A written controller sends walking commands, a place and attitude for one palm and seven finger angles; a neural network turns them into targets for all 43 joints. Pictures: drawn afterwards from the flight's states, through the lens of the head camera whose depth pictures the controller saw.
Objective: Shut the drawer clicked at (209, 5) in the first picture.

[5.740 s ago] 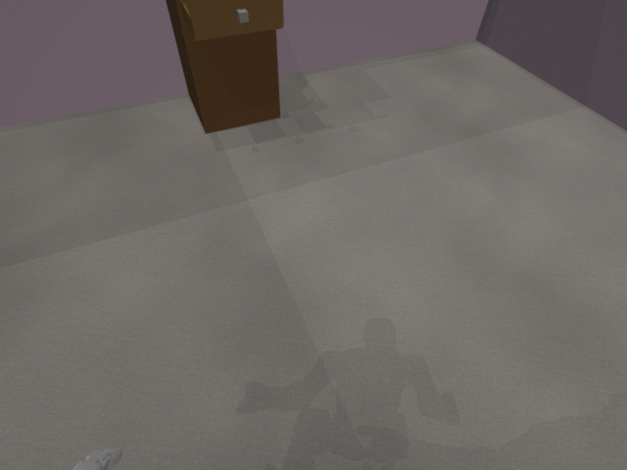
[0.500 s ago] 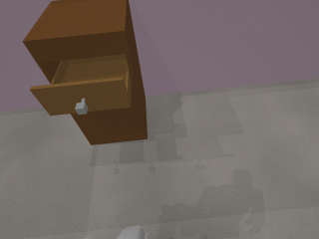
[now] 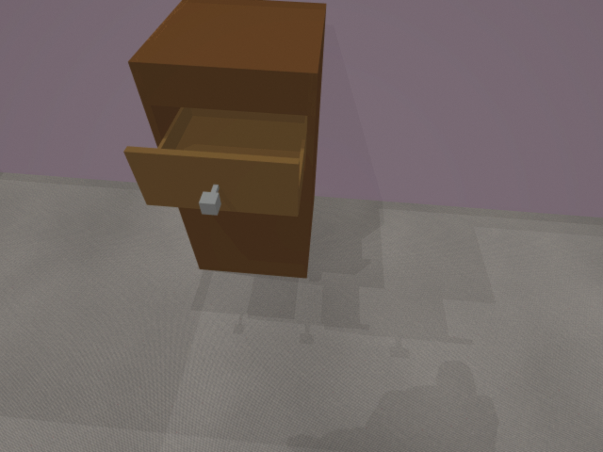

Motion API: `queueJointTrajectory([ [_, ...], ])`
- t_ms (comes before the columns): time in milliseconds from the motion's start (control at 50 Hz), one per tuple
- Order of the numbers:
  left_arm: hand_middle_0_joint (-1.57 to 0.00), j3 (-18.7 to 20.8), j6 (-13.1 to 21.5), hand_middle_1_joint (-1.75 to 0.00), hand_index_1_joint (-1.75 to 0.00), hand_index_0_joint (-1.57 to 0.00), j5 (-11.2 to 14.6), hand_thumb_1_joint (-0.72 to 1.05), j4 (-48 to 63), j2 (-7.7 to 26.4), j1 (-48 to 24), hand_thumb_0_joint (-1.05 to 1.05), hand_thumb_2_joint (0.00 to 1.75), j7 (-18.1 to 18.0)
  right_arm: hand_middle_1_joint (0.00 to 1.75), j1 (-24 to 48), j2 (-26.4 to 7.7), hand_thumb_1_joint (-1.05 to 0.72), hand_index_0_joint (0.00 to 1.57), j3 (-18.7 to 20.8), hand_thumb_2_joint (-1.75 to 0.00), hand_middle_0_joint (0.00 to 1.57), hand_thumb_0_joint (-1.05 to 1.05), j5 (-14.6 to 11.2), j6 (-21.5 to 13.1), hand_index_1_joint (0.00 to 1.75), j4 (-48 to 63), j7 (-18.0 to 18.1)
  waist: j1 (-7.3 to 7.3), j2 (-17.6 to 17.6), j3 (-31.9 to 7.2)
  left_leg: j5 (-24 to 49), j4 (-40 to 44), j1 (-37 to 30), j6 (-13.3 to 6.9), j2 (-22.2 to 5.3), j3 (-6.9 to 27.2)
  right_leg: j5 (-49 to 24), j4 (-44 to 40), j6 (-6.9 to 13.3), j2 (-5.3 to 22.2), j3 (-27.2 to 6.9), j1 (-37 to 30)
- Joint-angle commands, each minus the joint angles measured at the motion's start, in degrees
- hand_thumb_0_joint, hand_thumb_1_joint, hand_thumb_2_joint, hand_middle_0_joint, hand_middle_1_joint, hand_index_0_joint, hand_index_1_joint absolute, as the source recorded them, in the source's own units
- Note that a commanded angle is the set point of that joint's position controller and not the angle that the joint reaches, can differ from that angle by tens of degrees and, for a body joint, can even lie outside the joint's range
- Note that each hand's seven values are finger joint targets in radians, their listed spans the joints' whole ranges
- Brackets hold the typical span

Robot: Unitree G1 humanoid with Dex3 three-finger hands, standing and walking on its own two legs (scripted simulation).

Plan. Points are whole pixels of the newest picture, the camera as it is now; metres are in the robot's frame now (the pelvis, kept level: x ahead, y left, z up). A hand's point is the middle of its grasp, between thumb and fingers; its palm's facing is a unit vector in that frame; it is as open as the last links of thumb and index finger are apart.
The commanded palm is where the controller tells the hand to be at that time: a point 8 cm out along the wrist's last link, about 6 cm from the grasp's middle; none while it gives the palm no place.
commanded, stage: take the last steps up to it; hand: left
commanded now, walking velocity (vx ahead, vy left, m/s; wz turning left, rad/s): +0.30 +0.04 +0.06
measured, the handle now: (212, 197) +0.64 +0.25 -0.12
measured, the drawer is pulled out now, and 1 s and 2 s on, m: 0.18 0.18 0.18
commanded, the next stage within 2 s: come to a stop and stand still in 0.60 s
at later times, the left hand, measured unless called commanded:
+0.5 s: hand out of the picture +0.07 +0.17 -0.17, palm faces +0.13 -0.98 -0.16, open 7.3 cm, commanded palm none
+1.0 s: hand (196, 335) +0.33 +0.22 -0.17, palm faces +0.01 -0.97 -0.24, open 7.4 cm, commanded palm none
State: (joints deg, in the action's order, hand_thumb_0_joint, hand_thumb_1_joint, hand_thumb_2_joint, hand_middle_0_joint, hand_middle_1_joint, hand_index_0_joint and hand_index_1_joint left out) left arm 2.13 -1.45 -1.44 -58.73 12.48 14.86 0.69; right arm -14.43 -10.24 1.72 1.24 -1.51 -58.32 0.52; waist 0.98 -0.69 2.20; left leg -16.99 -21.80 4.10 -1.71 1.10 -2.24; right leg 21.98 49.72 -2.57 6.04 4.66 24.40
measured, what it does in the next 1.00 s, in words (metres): walks ahead: right foot, then left foot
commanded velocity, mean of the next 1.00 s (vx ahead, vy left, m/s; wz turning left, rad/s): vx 0.07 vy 0.02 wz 0.01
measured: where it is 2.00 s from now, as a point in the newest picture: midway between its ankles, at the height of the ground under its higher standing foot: outside the picture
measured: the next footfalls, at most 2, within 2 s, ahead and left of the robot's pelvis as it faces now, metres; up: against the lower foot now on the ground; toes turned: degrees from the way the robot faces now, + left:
right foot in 0.10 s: +0.11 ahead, -0.12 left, +0.00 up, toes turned -7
left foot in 0.56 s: +0.26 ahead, +0.15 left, +0.00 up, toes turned +10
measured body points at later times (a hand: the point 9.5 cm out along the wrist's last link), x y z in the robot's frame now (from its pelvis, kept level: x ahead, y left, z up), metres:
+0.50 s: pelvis +0.14 +0.01 +0.00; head +0.16 +0.01 +0.45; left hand +0.07 +0.22 -0.16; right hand +0.22 -0.22 -0.15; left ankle +0.21 +0.15 -0.72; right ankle +0.07 -0.12 -0.74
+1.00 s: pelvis +0.26 +0.04 -0.01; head +0.28 +0.02 +0.44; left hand +0.33 +0.27 -0.15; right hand +0.27 -0.18 -0.18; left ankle +0.22 +0.15 -0.73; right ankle +0.29 -0.06 -0.74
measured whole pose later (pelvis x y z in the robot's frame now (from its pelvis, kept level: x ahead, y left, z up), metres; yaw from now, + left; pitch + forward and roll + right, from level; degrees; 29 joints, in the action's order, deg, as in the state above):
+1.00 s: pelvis +0.26 +0.04 -0.01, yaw +1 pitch -1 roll +1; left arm 1.4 -0.4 -1.2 -58.4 9.6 8.6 -1.9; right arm -12.9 -8.2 2.9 0.5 1.2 -62.5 1.6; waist -1.7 0.5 4.2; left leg -22.0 -35.6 12.5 0.3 -1.6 -7.7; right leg 15.2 33.8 1.4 2.7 4.9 17.6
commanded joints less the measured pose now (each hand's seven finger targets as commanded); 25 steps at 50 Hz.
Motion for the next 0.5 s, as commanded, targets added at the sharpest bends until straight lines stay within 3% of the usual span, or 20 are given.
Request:
queueJointTrajectory([
  [0, -0.20, 0.54, 2.49, -0.30, -0.30, -0.20, 0.04, 0.90, 5.12, 1.82, -3.70, 0.00, 0.90, 0.30, 0.30, -3.66, -9.93, -0.90, 0.20, 2.11, -0.90, 0.20, 0.00, 0.06, -0.75, 0.30, 0.37, 0.45, -1.60, 7.62, 3.40, 8.60, 7.31, 3.79, -9.20, -14.23, 10.58, -1.77, -10.17, 0.46, -1.52, 1.81, -2.11],
  [40, -0.20, 0.87, 3.03, -0.30, -0.30, -0.20, -0.07, 0.90, 3.42, 2.26, 0.38, 0.00, 0.90, 0.26, 0.30, -3.22, -9.23, -0.90, 0.20, 1.96, -0.90, 0.20, 0.00, -0.13, -0.64, 0.30, -0.26, 0.45, 0.49, 5.14, 2.61, 6.08, 2.46, 7.52, -7.20, -12.11, 9.03, -6.67, -17.41, 1.00, -3.31, 2.95, -10.95],
  [60, -0.20, 1.43, 3.45, -0.30, -0.30, -0.20, -0.20, 0.90, 2.08, 3.40, 4.57, 0.00, 0.90, 0.06, 0.30, -2.80, -8.31, -0.90, 0.20, 1.71, -0.90, 0.20, 0.00, -0.32, -0.81, 0.30, -0.55, 0.47, 2.56, 2.48, 2.09, 3.22, -3.24, 11.96, -5.38, -9.83, 7.00, -8.30, -21.62, 1.55, -2.60, 1.42, -18.44],
  [80, -0.20, 2.17, 4.22, -0.30, -0.30, -0.20, -0.60, 0.90, 0.23, 6.94, 10.42, 0.00, 0.90, -0.32, 0.30, -3.41, -5.85, -0.90, 0.20, 1.32, -0.90, 0.20, 0.00, -0.78, -1.21, 0.30, -0.33, 0.22, 4.77, -5.45, -0.95, -0.55, -16.03, 19.24, -2.80, -5.10, 2.20, -3.21, -26.59, 4.39, 5.23, -8.87, -27.95],
  [100, -0.20, 3.41, 4.48, -0.30, -0.30, -0.20, -0.42, 0.90, -0.92, 12.21, 16.19, 0.00, 0.90, -0.78, 0.30, -3.09, -3.53, -0.90, 0.20, 1.04, -0.90, 0.20, 0.00, -0.85, -1.45, 0.30, 1.68, -0.27, 6.22, -17.23, -2.91, -14.74, -30.60, 29.61, -0.63, 0.22, -2.64, -0.75, -35.43, 10.48, 18.81, -28.49, -33.91],
  [120, -0.20, 3.55, 4.77, -0.30, -0.30, -0.20, 0.47, 0.90, -1.24, 12.92, 17.09, 0.00, 0.90, -1.10, 0.30, -0.66, -6.71, -0.90, 0.20, 1.59, -0.90, 0.20, 0.00, -0.34, -0.91, 0.30, 2.37, -0.40, 7.00, -17.51, -2.24, -16.63, -40.24, 30.85, -0.83, -2.18, 2.75, 6.23, -40.61, 12.96, 21.40, -35.15, -28.26],
  [140, -0.20, 3.24, 4.51, -0.30, -0.30, -0.20, 0.43, 0.90, -0.81, 10.70, 13.56, 0.00, 0.90, -1.49, 0.30, 2.14, -6.81, -0.90, 0.20, 2.11, -0.90, 0.20, 0.00, -0.35, -0.58, 0.30, 2.66, -0.67, 5.71, -12.38, 2.20, -12.30, -45.62, 33.11, -0.83, -4.15, 4.06, 11.75, -42.20, 14.18, 21.32, -33.68, -23.40],
  [160, -0.20, 2.67, 4.60, -0.30, -0.30, -0.20, 0.28, 0.90, 0.34, 8.19, 9.68, 0.00, 0.90, -1.77, 0.30, 2.79, -6.11, -0.90, 0.20, 2.11, -0.90, 0.20, 0.00, -0.16, -0.57, 0.30, 2.35, -1.01, 3.90, -6.82, 5.39, -7.26, -46.50, 33.93, -0.62, -6.32, 4.85, 12.23, -42.01, 13.49, 19.56, -28.92, -18.37],
  [180, -0.20, 1.95, 4.94, -0.30, -0.30, -0.20, 0.13, 0.90, 1.12, 5.84, 6.85, 0.00, 0.90, -1.87, 0.30, 1.40, -4.99, -0.90, 0.20, 2.04, -0.90, 0.20, 0.00, 0.08, -0.30, 0.30, 1.42, -1.37, 1.91, -3.04, 5.03, -2.78, -45.14, 31.41, 0.05, -7.22, 4.39, 6.02, -41.48, 11.63, 16.67, -21.70, -15.16],
  [220, -0.20, 1.36, 5.60, -0.30, -0.30, -0.20, 0.07, 0.90, 0.91, 3.38, 5.64, 0.00, 0.90, -1.90, 0.30, -1.94, -2.57, -0.90, 0.20, 1.70, -0.90, 0.20, 0.00, 0.28, 0.43, 0.30, -0.26, -1.66, -0.18, -5.77, 3.73, 1.28, -41.03, 27.30, 1.46, -7.52, 1.97, -5.51, -40.82, 9.53, 12.53, -11.25, -12.56],
  [260, -0.20, 1.28, 6.01, -0.30, -0.30, -0.20, 0.05, 0.90, 0.06, 3.25, 6.12, 0.00, 0.90, -1.79, 0.30, -3.15, -1.62, -0.90, 0.20, 1.65, -0.90, 0.20, 0.00, 0.18, 0.80, 0.30, -0.83, -1.84, -1.02, -6.49, 2.83, 3.27, -36.56, 26.23, 2.41, -7.41, 0.00, -12.65, -40.66, 9.36, 10.73, -6.37, -13.04],
  [320, -0.20, 1.33, 6.11, -0.30, -0.30, -0.20, 0.10, 0.90, -1.31, 4.10, 7.88, 0.00, 0.90, -1.60, 0.30, 0.03, -1.22, -0.90, 0.20, 1.53, -0.90, 0.20, 0.00, -0.03, 0.71, 0.30, 0.47, -2.23, -0.20, -6.11, 3.48, 5.17, -28.87, 25.94, 3.04, -7.31, -2.07, -16.02, -40.43, 9.72, 10.31, -4.17, -14.41],
  [420, -0.20, 1.85, 5.79, -0.30, -0.30, -0.20, -0.07, 0.90, -3.10, 5.34, 9.58, 0.00, 0.90, -1.70, 0.30, 5.03, -1.16, -0.90, 0.20, 1.25, -0.90, 0.20, 0.00, -0.20, -0.25, 0.30, 2.55, -2.62, 1.18, -7.60, 3.27, 4.67, -17.61, 22.09, 2.08, -5.98, -3.79, -19.42, -37.27, 9.80, 10.81, -3.39, -17.09],
  [460, -0.20, 2.25, 5.26, -0.30, -0.30, -0.20, -0.15, 0.90, -3.13, 5.53, 8.52, 0.00, 0.90, -1.87, 0.30, 3.85, -1.73, -0.90, 0.20, 1.37, -0.90, 0.20, 0.00, -0.26, -0.68, 0.30, 2.45, -2.42, 0.22, -8.00, 3.38, 4.38, -13.39, 16.43, 1.25, -5.39, -3.90, -17.50, -34.76, 9.17, 10.73, -3.11, -15.11],
  [480, -0.20, 2.39, 4.95, -0.30, -0.30, -0.20, -0.02, 0.90, -3.18, 5.33, 7.52, 0.00, 0.90, -1.92, 0.30, 0.81, -2.31, -0.90, 0.20, 1.46, -0.90, 0.20, 0.00, -0.11, -1.00, 0.30, 1.39, -2.12, -1.49, -6.74, 2.66, 6.43, -9.19, 10.96, 1.10, -4.47, -4.91, -17.08, -31.51, 8.15, 9.40, -1.64, -13.52],
])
